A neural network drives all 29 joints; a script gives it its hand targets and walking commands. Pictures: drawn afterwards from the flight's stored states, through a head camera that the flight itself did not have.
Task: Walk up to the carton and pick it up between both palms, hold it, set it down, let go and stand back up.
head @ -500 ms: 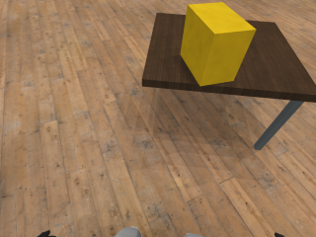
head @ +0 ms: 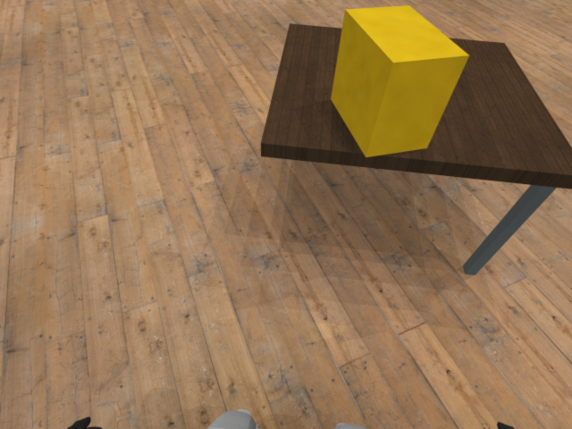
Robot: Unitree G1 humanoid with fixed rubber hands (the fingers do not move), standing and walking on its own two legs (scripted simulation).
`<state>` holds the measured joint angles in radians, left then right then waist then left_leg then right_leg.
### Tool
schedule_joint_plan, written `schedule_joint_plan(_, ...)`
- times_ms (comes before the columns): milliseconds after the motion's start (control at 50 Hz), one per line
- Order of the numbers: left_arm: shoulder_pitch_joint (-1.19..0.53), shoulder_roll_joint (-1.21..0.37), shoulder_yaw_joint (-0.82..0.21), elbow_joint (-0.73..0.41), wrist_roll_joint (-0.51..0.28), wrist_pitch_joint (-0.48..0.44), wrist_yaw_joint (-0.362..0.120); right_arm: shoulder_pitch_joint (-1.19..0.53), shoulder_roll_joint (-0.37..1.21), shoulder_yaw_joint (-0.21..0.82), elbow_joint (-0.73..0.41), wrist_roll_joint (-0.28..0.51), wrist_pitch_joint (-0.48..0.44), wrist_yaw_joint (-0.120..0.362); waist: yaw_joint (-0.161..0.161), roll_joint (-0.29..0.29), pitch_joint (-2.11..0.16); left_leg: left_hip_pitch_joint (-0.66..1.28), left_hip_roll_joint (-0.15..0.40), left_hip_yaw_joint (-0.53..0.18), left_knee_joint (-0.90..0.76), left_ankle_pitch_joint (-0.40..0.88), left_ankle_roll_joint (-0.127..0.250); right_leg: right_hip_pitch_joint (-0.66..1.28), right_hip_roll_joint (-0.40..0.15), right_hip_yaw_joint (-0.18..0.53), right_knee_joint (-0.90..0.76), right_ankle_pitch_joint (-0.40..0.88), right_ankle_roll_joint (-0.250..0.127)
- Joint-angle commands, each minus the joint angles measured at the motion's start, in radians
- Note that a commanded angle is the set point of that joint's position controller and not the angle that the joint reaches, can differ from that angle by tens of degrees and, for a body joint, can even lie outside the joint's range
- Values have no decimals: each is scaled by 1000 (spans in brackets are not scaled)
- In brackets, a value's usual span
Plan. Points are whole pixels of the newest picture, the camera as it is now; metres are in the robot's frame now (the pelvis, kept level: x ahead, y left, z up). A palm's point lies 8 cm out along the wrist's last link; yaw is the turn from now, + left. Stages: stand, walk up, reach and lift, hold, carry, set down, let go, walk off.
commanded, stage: walk up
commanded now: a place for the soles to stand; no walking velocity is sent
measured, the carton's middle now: (387, 81) +0.97 -0.22 -0.02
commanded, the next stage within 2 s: none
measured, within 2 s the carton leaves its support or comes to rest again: neither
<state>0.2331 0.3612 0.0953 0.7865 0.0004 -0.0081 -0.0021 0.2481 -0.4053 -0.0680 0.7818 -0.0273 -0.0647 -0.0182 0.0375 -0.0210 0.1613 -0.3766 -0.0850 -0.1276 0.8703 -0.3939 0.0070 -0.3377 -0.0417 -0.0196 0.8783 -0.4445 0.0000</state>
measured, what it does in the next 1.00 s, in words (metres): steps to the right: right foot, then left foot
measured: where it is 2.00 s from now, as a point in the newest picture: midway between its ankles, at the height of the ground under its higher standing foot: (344, 393)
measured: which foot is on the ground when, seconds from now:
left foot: down 0.00-0.60, up 0.62-0.98, down 1.00-1.00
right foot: down 0.00-0.28, up 0.30-0.58, down 0.60-0.98, up 1.00-1.00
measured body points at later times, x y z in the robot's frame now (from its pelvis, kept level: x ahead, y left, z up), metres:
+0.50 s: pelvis +0.02 -0.03 +0.00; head +0.04 -0.02 +0.45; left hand +0.12 +0.27 -0.12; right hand +0.08 -0.37 -0.08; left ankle +0.05 +0.12 -0.70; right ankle +0.06 -0.15 -0.66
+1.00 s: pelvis +0.10 -0.15 +0.03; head +0.15 -0.16 +0.48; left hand +0.16 +0.17 -0.07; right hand +0.17 -0.48 -0.08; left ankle +0.16 -0.02 -0.70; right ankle +0.10 -0.18 -0.67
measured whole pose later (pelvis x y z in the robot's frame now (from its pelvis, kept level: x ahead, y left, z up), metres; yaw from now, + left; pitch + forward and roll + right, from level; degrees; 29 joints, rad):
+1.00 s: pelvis +0.10 -0.15 +0.03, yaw +2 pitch -2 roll +2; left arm 0.27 0.38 0.10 0.79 0.00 0.00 -0.05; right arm 0.34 -0.42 -0.07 0.80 -0.02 -0.07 -0.03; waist 0.01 -0.02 0.14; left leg -0.31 -0.04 -0.02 0.52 -0.20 0.05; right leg -0.34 0.06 -0.10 0.79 -0.30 0.03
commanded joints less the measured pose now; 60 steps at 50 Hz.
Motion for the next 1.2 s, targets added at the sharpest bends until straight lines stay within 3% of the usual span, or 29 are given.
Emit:
schedule_joint_plan(0, -103, 229, 34, -72, 11, -19, 2, 50, -271, -57, -15, -1, -47, -17, -37, 61, -192, 98, 229, -443, -325, 242, 188, -85, -8, 54, -15, 52, -42)
schedule_joint_plan(40, -80, 239, 43, -61, 18, -18, 3, -22, -276, -58, -21, 5, -39, -15, -8, 91, -146, -17, 253, -533, -380, 117, 225, -39, 23, 74, -60, -124, -54)
schedule_joint_plan(120, 10, 296, 55, -19, 32, -47, 1, -99, -175, -35, -42, 22, -25, -9, 39, -65, -162, -190, 45, -113, -82, 153, 51, 178, -146, 275, -374, -15, -163)
schedule_joint_plan(160, -40, 316, 61, -40, 31, -45, -2, -21, -183, -40, -13, 20, -20, -13, 5, -126, -144, -113, 15, 60, 58, -43, 30, 71, -307, 395, -433, 26, -257)
schedule_joint_plan(200, -91, 301, 48, -56, 29, -40, -6, 36, -196, -46, -3, 11, -26, -13, -41, -125, -125, 2, 47, 61, -51, -70, 53, -40, -284, 312, -372, 60, -220)
schedule_joint_plan(220, -105, 287, 43, -52, 26, -34, -6, 71, -214, -51, 6, 8, -34, -13, -60, -94, -134, 75, 48, 3, -154, 43, 65, -65, -211, 228, -291, 99, -168)
schedule_joint_plan(240, -99, 313, 67, -101, 53, -25, -44, 241, -306, -99, 40, 19, -61, 1, -102, -64, -213, 219, 108, -150, -307, -344, 112, -190, -74, 141, -91, -269, -140)
schedule_joint_plan(260, -172, 257, 63, -131, 56, -19, -56, 331, -400, -134, 54, 3, -74, 1, -166, 197, -145, 363, 256, -589, -550, -647, 195, -504, 61, 38, 229, -221, -73)
schedule_joint_plan(280, -181, 276, 64, -151, 56, -17, -53, 313, -432, -137, 36, -2, -80, -11, -162, 126, -127, 402, 357, -837, -658, -640, 204, -627, 54, 114, 327, -120, -62)
schedule_joint_plan(300, -148, 298, 62, -125, 50, -16, -51, 258, -415, -130, 23, 5, -82, -22, -131, 65, -125, 389, 373, -851, -659, -587, 184, -606, 42, 140, 365, -95, -54)
schedule_joint_plan(380, -69, 299, 75, -77, 52, -27, -60, 171, -342, -112, -5, 3, -85, -29, -68, 83, -152, 335, 323, -647, -498, -232, 249, -498, -22, 136, 281, -41, -34)
schedule_joint_plan(480, -106, 311, 82, -109, 50, -34, -75, 131, -376, -127, -40, -1, -78, -21, -64, 166, -155, 175, 340, -568, -468, -323, 279, -345, -50, 137, 75, -102, -30)
schedule_joint_plan(540, 141, 304, 97, -38, 41, -53, -71, -69, -340, -108, -67, -2, -67, -17, 117, 154, -206, -202, 275, -350, -254, -199, 191, 181, -31, 110, -169, 27, -74)
schedule_joint_plan(560, 314, 335, 122, 12, 43, -68, -55, -43, -215, -73, -56, 1, -63, -14, 199, -91, -263, -307, 136, -141, 141, 11, 112, 401, -29, 213, -381, -148, -64)
schedule_joint_plan(580, 299, 405, 140, 4, 38, -72, -39, 34, -92, -23, -40, 28, -60, -15, 180, -363, -220, -521, -45, 48, 434, -127, 21, 421, -226, 527, -566, -350, -13)
schedule_joint_plan(600, 203, 409, 137, -38, 40, -63, -38, 17, -210, -49, -51, 38, -49, -26, 127, -211, -150, -608, -20, 19, 488, -139, 11, 350, -310, 795, -765, -517, -27)
schedule_joint_plan(620, 119, 395, 129, -62, 30, -61, -38, 50, -263, -69, -17, 36, -45, -22, 57, -104, -73, -541, 29, -21, 515, -28, 12, 211, -315, 814, -811, -518, 35)
schedule_joint_plan(720, 115, 297, 93, -51, 12, -71, -29, 85, -235, -76, 34, 30, -20, -3, 18, -125, -48, -317, 102, 59, 298, 118, -1, 177, -143, 330, -627, 293, 141)
schedule_joint_plan(840, 110, 297, 108, -93, 12, -34, -21, 169, -231, -77, 14, 30, -2, -14, 2, -289, -156, -152, 45, 240, 17, -10, -11, 357, -26, 109, -628, 761, 296)
schedule_joint_plan(880, -39, 285, 110, -135, 16, -11, -21, 359, -245, -95, 50, 22, -4, -20, -108, -272, -210, 125, 33, 306, -315, -53, 13, 290, 35, -26, -515, 1131, 399)
schedule_joint_plan(900, -165, 286, 107, -176, 24, -2, -21, 565, -274, -119, 89, 19, -3, -36, -248, -173, -285, 338, 30, 342, -554, 56, 66, 213, 105, -106, -176, 1376, 404)
schedule_joint_plan(920, -101, 206, 69, -174, 22, -3, -13, 531, -239, -114, 97, 16, -5, -48, -223, 5, -365, 553, 20, 335, -552, 419, 77, 77, 122, -126, 41, 1119, 252)
schedule_joint_plan(940, -25, 179, 61, -164, 2, 0, -14, 373, -210, -100, 73, 6, -3, -64, -151, 286, -367, 586, 160, 123, -418, 569, 153, -129, 89, 10, 367, 329, 146)
schedule_joint_plan(960, 65, 189, 57, -169, 13, 3, -29, 210, -234, -101, 28, 1, -11, -74, -49, 208, -394, 533, 353, -274, -364, 261, 277, -270, 25, 177, 564, -59, 91)
schedule_joint_plan(1000, 60, 247, 75, -149, 15, 11, -56, 80, -325, -106, -45, 17, -34, -78, -8, 91, -233, 166, 533, -484, -627, -355, 331, -281, -20, 243, 588, -78, 24)
schedule_joint_plan(1120, 148, 262, 70, -54, 18, -8, -83, -50, -348, -97, -36, -25, -45, -20, 54, 219, -153, 17, 317, -125, -413, -173, 154, 32, -45, 112, -238, -220, -55)
schedule_joint_plan(1140, 306, 249, 82, 20, 17, -23, -70, -78, -323, -92, -38, -25, -32, -12, 137, 131, -201, -117, 258, -40, -164, -147, 119, 270, -5, 89, -362, -99, -47)
schedule_joint_plan(1160, 364, 295, 99, 62, 19, -34, -51, -60, -197, -60, -37, -25, -12, -10, 162, -157, -153, -276, 112, 89, 228, -178, 83, 349, -10, 224, -462, -84, -8)
schedule_joint_plan(1180, 300, 375, 104, 21, 35, -36, -39, -59, -117, -17, -73, -7, -14, -16, 125, -337, -73, -539, -4, 116, 426, -224, 24, 269, -173, 611, -560, -371, -32)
